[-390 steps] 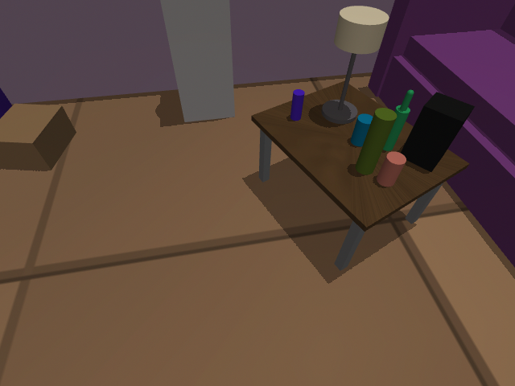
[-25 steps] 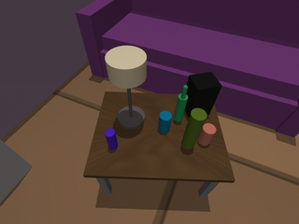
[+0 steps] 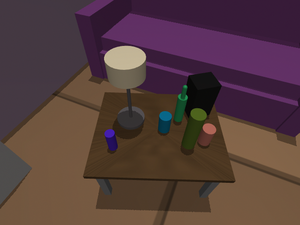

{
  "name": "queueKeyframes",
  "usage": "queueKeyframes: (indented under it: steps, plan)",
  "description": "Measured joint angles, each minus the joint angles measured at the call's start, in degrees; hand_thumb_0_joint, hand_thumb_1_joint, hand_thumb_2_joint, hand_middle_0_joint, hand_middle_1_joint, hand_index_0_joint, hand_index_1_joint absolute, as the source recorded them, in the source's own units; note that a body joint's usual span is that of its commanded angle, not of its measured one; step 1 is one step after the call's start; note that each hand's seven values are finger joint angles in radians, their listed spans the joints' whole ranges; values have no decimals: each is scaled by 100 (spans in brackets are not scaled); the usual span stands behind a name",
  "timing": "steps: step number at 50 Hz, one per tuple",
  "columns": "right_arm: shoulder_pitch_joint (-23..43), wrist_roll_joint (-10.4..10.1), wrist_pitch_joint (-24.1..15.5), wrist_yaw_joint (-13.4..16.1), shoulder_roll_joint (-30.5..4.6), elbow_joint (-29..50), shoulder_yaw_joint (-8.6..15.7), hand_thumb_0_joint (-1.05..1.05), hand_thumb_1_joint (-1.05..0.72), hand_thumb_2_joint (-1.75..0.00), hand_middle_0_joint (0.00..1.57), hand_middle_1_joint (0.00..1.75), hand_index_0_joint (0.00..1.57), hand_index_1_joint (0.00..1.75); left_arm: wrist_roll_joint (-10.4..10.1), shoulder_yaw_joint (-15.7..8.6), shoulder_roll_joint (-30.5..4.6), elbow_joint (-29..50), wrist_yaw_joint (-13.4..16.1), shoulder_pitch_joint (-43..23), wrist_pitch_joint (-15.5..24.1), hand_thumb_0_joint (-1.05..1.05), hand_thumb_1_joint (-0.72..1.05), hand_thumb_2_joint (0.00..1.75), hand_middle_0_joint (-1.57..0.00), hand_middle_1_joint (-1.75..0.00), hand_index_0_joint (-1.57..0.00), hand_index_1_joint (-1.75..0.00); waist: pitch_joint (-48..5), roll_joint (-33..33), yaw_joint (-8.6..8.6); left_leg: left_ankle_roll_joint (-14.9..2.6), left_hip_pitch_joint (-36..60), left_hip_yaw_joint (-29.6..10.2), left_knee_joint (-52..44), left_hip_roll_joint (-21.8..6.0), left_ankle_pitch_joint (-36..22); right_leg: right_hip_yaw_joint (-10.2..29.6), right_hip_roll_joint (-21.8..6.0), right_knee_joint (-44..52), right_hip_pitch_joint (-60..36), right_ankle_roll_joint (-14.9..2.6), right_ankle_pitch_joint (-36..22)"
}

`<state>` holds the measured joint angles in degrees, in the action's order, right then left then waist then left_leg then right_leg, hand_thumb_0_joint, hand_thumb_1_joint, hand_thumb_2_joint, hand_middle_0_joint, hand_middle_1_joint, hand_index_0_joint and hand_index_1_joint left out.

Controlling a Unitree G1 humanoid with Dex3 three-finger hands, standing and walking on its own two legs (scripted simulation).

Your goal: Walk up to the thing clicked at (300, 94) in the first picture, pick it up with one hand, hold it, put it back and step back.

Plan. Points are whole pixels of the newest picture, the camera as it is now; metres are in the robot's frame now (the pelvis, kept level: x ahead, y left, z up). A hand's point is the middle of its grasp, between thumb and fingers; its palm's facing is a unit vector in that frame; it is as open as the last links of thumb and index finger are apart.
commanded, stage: go down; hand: left
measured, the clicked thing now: (111, 140) +0.53 +0.21 -0.31
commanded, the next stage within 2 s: none
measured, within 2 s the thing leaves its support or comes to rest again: neither
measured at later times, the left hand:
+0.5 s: hand (67, 208) +0.19 +0.26 -0.15, palm faces +0.04 -0.94 -0.34, open 15.1 cm
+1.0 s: hand (64, 207) +0.18 +0.27 -0.15, palm faces +0.05 -0.95 -0.32, open 17.4 cm
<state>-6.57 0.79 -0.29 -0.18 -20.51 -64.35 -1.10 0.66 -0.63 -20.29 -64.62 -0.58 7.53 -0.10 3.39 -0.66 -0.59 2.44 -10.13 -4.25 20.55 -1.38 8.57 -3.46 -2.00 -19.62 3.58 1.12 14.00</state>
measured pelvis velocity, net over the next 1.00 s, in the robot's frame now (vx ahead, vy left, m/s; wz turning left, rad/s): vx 0.02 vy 0.02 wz -0.05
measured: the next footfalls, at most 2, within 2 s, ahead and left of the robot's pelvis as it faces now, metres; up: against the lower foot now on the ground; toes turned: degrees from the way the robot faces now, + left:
none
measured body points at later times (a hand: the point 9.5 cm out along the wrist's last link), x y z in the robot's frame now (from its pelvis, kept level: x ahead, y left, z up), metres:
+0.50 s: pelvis +0.01 +0.01 -0.02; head +0.05 +0.00 +0.43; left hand +0.18 +0.31 -0.12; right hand +0.11 -0.26 -0.13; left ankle +0.03 +0.15 -0.75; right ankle -0.04 -0.13 -0.75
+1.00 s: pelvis +0.02 +0.02 -0.05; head +0.06 +0.02 +0.40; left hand +0.18 +0.32 -0.12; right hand +0.17 -0.25 -0.13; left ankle +0.03 +0.15 -0.75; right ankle -0.04 -0.13 -0.75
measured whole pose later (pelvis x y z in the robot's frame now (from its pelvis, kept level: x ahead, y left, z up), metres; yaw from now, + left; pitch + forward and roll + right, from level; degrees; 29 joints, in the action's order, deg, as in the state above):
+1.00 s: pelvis +0.02 +0.02 -0.05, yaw -3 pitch +11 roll -2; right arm -13.4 -1.3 -7.2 5.9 -14.6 -33.3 -0.1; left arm -0.1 -10.4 -19.6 -17.2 -3.3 15.0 -30.7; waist -6.9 -1.8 1.2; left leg 1.3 -37.7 -2.9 52.5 -2.3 25.3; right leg -0.9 -1.2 -48.7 30.4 2.4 28.7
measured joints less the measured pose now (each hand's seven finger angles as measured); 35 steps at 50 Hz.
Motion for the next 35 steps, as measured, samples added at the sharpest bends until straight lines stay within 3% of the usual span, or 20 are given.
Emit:
queueKeyframes:
  steps: [2, 6, 11, 15, 24, 35]
  plan:
    - [-5, -1, 1, 1, -1, -1, -1, 0, -91, -90, 21, 30, 20, 30, -2, 2, 0, 0, 0, 2, 2, 1, 90, 89, -20, -30, -20, -30, 1, 0, 0, 1, -2, 0, 1, -4, 4, 1, 4, 6, -1, -2, -1]
    - [-223, -291, -143, 199, 64, 870, -1, 0, -93, -90, 20, 29, 20, 30, -213, -214, 149, 454, 109, -148, 153, 1, 83, 82, -15, -23, -15, -24, 28, -26, 24, -11, -473, 51, 365, -6, 124, 68, -1, -477, 548, -11, 159]
    - [-274, -313, -184, 326, 415, 1469, 51, 0, -99, -92, 20, 29, 20, 30, -48, -629, 72, 382, 98, -989, 25, 1, 61, 60, -8, -12, -8, -12, 13, 80, 98, 10, -1049, 119, 795, -54, 261, 163, 42, -992, 1201, -32, 311]
    - [-469, -256, -147, 302, 635, 1802, 130, 0, -100, -92, 21, 30, 20, 30, 125, -1009, -11, 731, 45, -1114, -413, 1, 41, 40, -6, -7, -6, -7, -183, 144, 190, 20, -1252, 214, 987, -109, 396, 267, 89, -1150, 1433, -40, 388]
    - [-762, -303, -176, 339, 565, 2382, 165, 1, -95, -91, 21, 30, 21, 30, 54, -965, 89, 1924, -99, -518, -1758, 0, 1, 15, -5, -3, -4, -2, -510, -12, 241, -58, -1436, 336, 1379, -81, 744, 390, 48, -1400, 1591, 44, 627]
    - [-637, -220, -508, 465, 580, 2711, 143, 1, -88, -89, 21, 30, 21, 30, 72, -1059, 143, 3218, -160, 32, -2178, 0, -37, 5, -7, -3, -6, -3, -644, 70, 142, -80, -2074, 248, 2254, -75, 1235, 328, 50, -2142, 2128, 82, 1081]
